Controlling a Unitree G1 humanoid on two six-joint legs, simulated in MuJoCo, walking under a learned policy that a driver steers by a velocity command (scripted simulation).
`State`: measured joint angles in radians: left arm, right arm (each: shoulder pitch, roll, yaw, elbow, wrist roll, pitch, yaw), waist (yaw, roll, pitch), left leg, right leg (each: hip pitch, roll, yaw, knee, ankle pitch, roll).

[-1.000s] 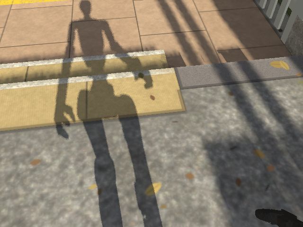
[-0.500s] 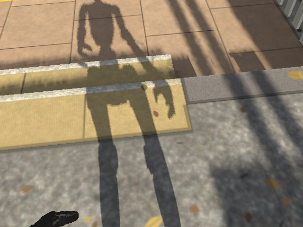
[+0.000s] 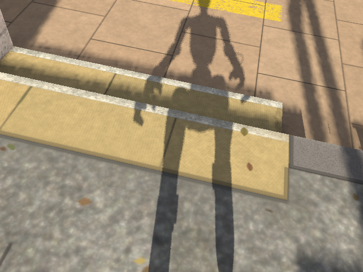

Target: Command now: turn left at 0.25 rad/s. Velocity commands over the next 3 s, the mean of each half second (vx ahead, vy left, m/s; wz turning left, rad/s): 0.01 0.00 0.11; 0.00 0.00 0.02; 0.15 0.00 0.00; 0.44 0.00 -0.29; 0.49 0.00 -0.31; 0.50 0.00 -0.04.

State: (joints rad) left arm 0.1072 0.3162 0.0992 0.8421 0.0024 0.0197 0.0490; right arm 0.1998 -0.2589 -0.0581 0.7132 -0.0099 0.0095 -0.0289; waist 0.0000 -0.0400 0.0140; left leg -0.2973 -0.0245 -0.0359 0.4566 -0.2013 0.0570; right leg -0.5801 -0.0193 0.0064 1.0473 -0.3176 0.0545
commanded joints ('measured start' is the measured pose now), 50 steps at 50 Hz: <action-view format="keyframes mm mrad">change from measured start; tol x4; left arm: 1 -40 34 -5 -62 -2 -14 -6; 9 33 44 -18 -27 4 -34 -32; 11 50 151 0 -21 17 -35 -29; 13 -11 54 -21 -22 6 -37 -41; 50 59 30 -58 181 2 -39 -15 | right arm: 1 -32 -134 -28 -58 0 -16 -8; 8 -56 -121 -15 -23 10 -4 11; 11 27 -92 -7 -11 -13 -27 20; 15 -80 -104 -14 -11 -2 -8 15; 50 -21 -74 -5 226 6 -17 -5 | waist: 1 -4 173 -112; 9 21 133 -76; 12 -48 -126 -123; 24 9 43 -38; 50 10 44 1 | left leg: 1 162 222 -195 -128 246 149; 6 107 230 -238 -109 229 177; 9 70 180 -224 -55 235 110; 11 -9 53 -116 23 59 25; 12 48 18 -61 17 -1 -10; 18 82 42 -85 18 113 6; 50 100 40 -62 -28 99 -19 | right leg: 1 22 -34 40 -159 29 13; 5 168 -22 13 -330 -41 12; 7 233 -13 2 -455 -5 -1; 9 385 -22 13 -670 238 -31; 11 510 -153 116 -600 514 -102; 12 416 -150 131 -620 338 -140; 14 352 -105 101 -640 199 -105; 50 365 -17 27 -632 141 -70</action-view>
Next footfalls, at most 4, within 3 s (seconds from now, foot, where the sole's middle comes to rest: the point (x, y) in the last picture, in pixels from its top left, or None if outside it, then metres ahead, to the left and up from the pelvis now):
0.20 right None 0.05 -0.15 -0.78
1.90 right None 0.45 -0.14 -0.78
2.44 left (176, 192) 0.79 -0.01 -0.78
2.98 right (242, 149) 1.03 -0.31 -0.78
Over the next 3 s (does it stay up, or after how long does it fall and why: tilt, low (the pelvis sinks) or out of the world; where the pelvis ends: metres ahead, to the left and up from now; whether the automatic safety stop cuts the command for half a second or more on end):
stays up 0.91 -0.17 -0.02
